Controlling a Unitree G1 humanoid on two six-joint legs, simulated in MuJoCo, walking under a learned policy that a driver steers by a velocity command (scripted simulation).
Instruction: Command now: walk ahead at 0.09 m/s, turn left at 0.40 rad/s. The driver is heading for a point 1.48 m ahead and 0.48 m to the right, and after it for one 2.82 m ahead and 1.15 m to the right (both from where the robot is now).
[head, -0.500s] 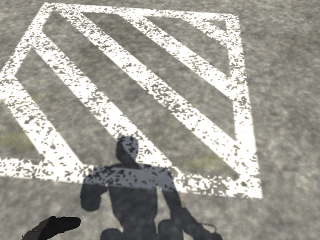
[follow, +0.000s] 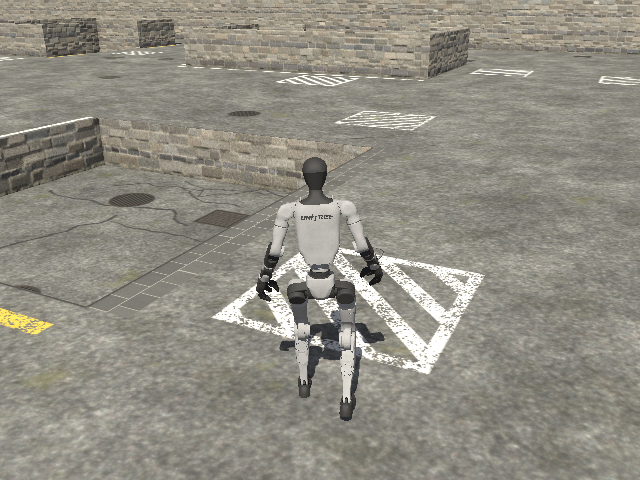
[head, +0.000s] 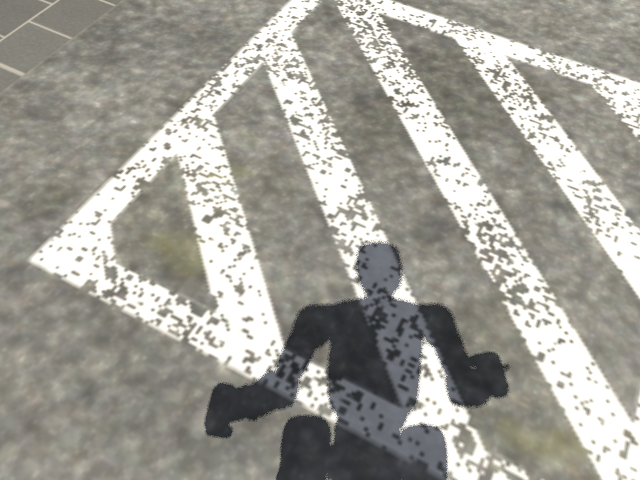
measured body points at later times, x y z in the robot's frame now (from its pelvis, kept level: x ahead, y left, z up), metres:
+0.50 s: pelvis +0.05 -0.02 +0.01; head +0.07 -0.04 +0.46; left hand +0.16 +0.26 -0.10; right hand +0.19 -0.31 -0.10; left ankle +0.07 +0.09 -0.68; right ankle +0.02 -0.12 -0.72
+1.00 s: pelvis +0.06 +0.02 +0.02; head +0.11 +0.01 +0.47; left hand +0.31 +0.23 -0.10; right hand +0.06 -0.30 -0.08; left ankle +0.11 +0.12 -0.72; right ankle -0.02 -0.10 -0.65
